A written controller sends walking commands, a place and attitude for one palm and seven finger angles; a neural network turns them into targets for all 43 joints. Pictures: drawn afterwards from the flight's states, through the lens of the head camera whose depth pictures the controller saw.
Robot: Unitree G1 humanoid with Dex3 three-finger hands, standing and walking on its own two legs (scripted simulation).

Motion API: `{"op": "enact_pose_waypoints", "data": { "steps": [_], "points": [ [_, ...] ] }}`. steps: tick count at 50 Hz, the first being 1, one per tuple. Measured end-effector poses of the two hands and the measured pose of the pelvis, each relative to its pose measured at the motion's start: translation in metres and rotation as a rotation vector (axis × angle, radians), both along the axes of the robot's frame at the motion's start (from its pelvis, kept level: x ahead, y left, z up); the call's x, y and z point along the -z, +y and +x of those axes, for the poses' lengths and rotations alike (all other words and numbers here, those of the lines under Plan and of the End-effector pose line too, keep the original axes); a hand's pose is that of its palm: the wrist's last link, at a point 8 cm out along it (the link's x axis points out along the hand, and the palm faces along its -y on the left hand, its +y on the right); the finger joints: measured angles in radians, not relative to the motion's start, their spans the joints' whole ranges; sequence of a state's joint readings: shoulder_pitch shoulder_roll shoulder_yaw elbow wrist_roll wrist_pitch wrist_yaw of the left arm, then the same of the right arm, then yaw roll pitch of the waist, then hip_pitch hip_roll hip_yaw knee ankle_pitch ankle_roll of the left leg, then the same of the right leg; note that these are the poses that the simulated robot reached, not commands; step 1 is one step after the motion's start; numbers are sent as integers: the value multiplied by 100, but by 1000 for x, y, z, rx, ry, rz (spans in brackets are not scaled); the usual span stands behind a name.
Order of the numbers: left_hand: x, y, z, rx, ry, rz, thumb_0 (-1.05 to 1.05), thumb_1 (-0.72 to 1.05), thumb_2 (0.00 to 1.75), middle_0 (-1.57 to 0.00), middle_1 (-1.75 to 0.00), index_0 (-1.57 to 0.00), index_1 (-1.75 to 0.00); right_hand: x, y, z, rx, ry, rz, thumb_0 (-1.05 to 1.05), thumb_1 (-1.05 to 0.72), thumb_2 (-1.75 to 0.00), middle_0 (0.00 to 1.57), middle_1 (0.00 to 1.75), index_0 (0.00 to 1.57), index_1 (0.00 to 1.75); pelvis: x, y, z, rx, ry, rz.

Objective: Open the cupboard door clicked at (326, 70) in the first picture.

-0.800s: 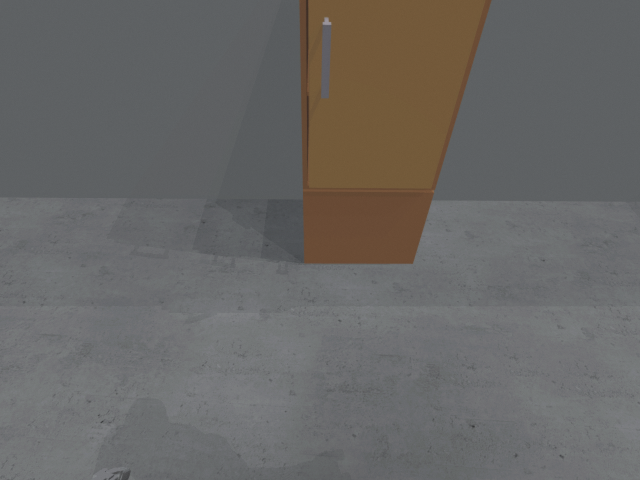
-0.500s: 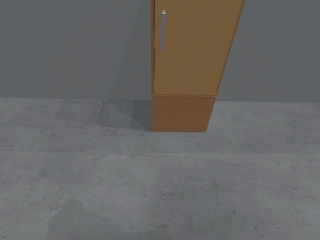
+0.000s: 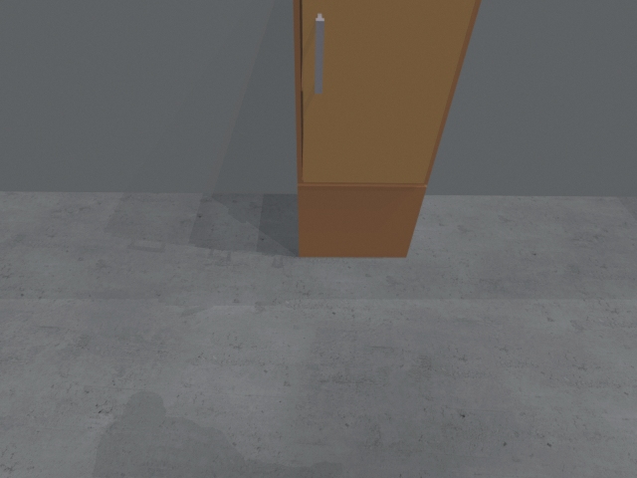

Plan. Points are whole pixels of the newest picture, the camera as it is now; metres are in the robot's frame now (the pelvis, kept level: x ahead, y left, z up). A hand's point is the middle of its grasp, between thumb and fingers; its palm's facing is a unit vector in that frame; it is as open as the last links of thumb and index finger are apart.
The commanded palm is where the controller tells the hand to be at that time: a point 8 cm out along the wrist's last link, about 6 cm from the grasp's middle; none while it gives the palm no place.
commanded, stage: stand and wait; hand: left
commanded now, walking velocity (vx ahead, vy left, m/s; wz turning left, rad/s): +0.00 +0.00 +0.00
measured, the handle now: (319, 54) +1.05 +0.06 +0.08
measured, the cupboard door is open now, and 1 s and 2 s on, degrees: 0 0 0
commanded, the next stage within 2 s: look at it before walking up in 0.02 s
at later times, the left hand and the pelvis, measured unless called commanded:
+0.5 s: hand out of the picture +0.08 +0.24 -0.16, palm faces -0.03 -0.94 -0.33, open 7.3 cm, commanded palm none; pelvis +0.01 +0.00 +0.00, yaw +0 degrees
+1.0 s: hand out of the picture +0.07 +0.21 -0.17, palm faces -0.09 -0.95 -0.30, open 7.3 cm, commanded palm none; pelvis +0.00 -0.01 -0.01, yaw -6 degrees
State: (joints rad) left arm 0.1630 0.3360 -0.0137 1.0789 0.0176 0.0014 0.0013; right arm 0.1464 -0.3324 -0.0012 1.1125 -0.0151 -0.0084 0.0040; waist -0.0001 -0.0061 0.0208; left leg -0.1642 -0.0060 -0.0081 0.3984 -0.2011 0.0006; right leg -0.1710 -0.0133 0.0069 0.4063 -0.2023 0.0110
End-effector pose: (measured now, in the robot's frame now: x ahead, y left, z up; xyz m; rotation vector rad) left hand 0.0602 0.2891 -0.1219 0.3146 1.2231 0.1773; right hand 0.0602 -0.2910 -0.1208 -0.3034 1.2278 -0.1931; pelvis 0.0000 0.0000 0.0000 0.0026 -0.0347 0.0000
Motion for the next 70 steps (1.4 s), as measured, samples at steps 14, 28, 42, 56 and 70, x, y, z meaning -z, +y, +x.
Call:
{"op": "enact_pose_waypoints", "data": {
  "steps": [14,28,42,56,70],
  "points": [
    [-2,-4,12,6,-14,-2,1,91,90,-21,-30,-21,-30,-2,-1,15,-8,-22,2,1,-91,-90,21,30,20,30,-1,-2,6,2,4,1],
    [-3,-6,16,2,-14,0,1,91,90,-21,-30,-21,-30,-5,-6,28,-16,-39,-7,1,-91,-90,21,30,20,30,-2,-5,11,2,2,1],
    [-4,-7,15,-6,2,11,1,91,90,-21,-30,-21,-30,-2,-8,27,-9,-32,-4,1,-91,-90,21,30,20,30,-2,-8,12,17,4,3],
    [21,-68,7,85,78,-40,1,91,90,-20,-30,-20,-30,43,0,-32,171,-33,114,1,-91,-90,21,30,20,30,22,-33,-6,181,-2,46],
    [-2,-117,-4,152,131,-84,1,91,90,-21,-30,-21,-30,15,-37,-56,313,-48,104,1,-91,-90,20,30,20,30,-4,-57,9,311,58,45]
  ]
}}
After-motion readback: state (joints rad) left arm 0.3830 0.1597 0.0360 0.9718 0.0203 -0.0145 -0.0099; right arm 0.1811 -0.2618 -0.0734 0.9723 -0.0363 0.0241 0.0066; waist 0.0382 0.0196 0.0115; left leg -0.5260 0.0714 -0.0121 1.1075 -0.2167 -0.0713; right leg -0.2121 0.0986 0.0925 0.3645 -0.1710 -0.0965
